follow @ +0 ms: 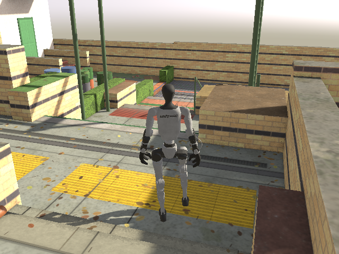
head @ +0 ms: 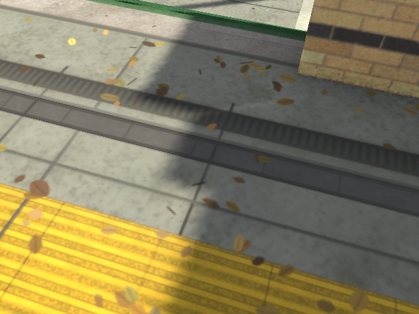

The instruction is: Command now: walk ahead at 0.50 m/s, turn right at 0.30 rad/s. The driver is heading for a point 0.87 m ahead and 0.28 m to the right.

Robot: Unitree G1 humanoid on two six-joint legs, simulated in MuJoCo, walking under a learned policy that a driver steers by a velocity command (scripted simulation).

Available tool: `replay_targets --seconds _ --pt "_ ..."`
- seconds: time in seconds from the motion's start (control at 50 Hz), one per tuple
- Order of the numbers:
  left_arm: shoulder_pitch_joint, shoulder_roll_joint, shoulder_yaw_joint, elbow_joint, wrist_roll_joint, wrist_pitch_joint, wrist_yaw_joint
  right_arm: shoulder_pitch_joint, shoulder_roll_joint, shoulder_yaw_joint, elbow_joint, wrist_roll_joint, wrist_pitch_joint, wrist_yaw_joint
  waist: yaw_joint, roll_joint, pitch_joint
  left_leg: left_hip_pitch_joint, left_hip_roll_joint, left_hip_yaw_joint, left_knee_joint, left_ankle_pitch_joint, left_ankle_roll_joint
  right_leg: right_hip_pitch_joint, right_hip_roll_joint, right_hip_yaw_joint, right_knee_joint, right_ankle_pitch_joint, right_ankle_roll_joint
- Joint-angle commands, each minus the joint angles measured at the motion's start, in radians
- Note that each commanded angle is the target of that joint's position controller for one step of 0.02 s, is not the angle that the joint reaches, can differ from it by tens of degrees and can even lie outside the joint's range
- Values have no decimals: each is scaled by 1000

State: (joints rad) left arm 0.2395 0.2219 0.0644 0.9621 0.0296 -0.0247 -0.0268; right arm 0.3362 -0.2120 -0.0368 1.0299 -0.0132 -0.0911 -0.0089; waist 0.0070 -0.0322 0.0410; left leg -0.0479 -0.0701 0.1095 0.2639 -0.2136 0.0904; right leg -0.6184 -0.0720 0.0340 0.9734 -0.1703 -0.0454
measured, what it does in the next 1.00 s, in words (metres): walks ahead, turning right: right foot, then left foot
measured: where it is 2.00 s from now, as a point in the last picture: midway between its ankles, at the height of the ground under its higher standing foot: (296, 242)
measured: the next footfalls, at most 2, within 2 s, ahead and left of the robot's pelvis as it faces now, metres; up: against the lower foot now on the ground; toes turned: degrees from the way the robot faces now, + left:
right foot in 0.24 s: +0.28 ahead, -0.12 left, +0.00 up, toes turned -12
left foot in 0.80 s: +0.63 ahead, -0.07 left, +0.00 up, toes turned -29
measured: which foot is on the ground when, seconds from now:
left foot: down 0.00-0.26, up 0.28-0.78, down 0.80-1.00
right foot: up 0.00-0.22, down 0.24-0.80, up 0.82-1.00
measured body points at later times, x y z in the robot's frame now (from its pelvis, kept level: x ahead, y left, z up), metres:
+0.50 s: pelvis +0.26 -0.08 +0.00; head +0.28 -0.10 +0.45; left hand +0.35 +0.18 -0.13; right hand +0.32 -0.36 -0.13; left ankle +0.38 +0.08 -0.67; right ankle +0.24 -0.12 -0.75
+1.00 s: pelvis +0.53 -0.12 +0.00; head +0.56 -0.12 +0.45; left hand +0.76 +0.07 -0.13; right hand +0.46 -0.39 -0.11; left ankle +0.59 -0.05 -0.75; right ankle +0.44 -0.22 -0.67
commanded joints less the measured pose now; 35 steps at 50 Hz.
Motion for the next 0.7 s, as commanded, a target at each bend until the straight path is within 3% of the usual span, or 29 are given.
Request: replay_targets --seconds 0.02,0.08,0.14,0.18,0.22,0.24,0.26,0.28,0.3,0.32,0.34,0.38,0.42,0.46,0.6,0.66,0.7 --pt "-56 10 -3 -61 -4 -7 -12 -6 -78 -8 -41 -1 -24 -5 8 103 65 -97 250 -71 -141 323 83 -4 -2 -31 -126 150 2" --pt "-165 1 -17 -102 -4 -9 -19 44 -96 -9 -23 0 -28 -10 -21 96 74 -67 265 -21 -139 370 75 54 15 -89 -272 218 -17" --pt "-207 26 -15 -132 5 -8 -19 93 -119 -16 -4 -8 -20 -20 -29 91 78 73 311 2 -74 506 67 36 32 -123 -334 119 -55" --pt "-171 43 -7 -131 7 -10 -15 89 -142 -21 -3 -12 -13 -27 -4 99 37 143 323 38 57 793 49 109 83 -165 -358 7 -93" --pt "9 75 13 -76 6 -19 -10 77 -166 -29 -14 -17 4 -27 71 110 -73 140 310 77 346 923 30 316 156 -188 -424 -45 -141" --pt "157 130 35 -34 16 -26 -3 73 -165 -27 -32 -13 10 -24 135 73 -154 -8 289 96 592 756 4 546 119 -96 -480 -49 -187" --pt "243 261 72 -46 26 -26 12 120 -77 -8 -96 17 4 -5 127 -146 -291 -398 158 119 1019 180 -54 884 -193 384 -509 -76 -343" --pt "210 266 70 -53 -9 -11 11 53 -118 -20 -127 4 -6 3 113 -118 -349 -590 19 -77 1181 -317 -62 936 -298 734 -673 -23 -400" --pt "143 252 65 -52 -20 -3 17 -48 -135 -26 -159 -1 -13 8 93 -34 -196 -684 97 -150 1165 -222 -50 828 -253 563 -683 -41 -357" --pt "85 199 52 -59 -21 -3 20 -69 -125 -22 -168 4 -24 11 61 18 -92 -666 139 -143 1074 -136 -48 685 -221 452 -708 22 -314" --pt "42 162 42 -67 -20 -7 22 -61 -115 -24 -161 -3 -20 9 20 48 -29 -612 166 -144 986 -109 -53 573 -168 370 -727 126 -270" --pt "9 128 28 -76 -29 -21 27 -27 -97 -22 -159 -32 18 8 -31 19 -29 -501 181 -143 893 -88 -85 460 -91 264 -747 236 -234" --pt "39 151 33 -73 -32 -37 25 -38 -88 -23 -171 -35 45 13 -39 14 -37 -499 173 -123 838 -64 -111 439 -59 229 -752 311 -238" --pt "76 173 37 -70 -33 -39 25 -109 -90 -24 -203 -33 54 16 -23 0 -20 -541 173 -113 762 -2 -133 435 -40 228 -772 278 -229" --pt "210 177 38 -70 -26 -30 30 -359 -103 -20 -304 -23 52 29 69 -28 10 -668 144 -126 503 176 -146 584 -37 295 -749 280 -195" --pt "242 185 38 -75 -16 -29 37 -439 -106 -11 -347 -19 41 34 90 -34 16 -655 112 -123 410 168 -136 633 -48 322 -705 364 -196" --pt "234 202 42 -86 -11 -29 45 -447 -120 -9 -368 -13 33 34 80 -42 13 -596 97 -134 344 148 -120 648 -61 351 -670 412 -179"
